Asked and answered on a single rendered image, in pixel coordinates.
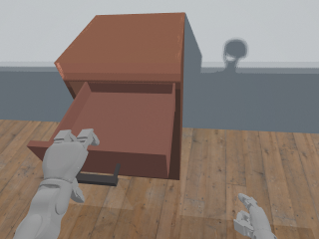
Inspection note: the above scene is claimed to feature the robot right hand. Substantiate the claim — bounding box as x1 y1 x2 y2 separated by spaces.
233 193 272 239

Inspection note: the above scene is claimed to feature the robot left forearm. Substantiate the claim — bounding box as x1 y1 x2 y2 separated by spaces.
13 178 73 239

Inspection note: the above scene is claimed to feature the robot left hand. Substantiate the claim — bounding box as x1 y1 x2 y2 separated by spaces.
42 128 100 203

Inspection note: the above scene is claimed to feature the robot right forearm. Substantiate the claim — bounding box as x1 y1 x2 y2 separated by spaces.
252 229 277 239

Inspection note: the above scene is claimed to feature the handle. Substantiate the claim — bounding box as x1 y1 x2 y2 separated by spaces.
76 163 121 187

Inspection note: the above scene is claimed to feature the drawer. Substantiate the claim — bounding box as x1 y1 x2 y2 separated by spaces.
26 82 175 178

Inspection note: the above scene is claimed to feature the cabinet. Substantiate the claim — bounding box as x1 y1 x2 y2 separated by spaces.
54 12 185 180

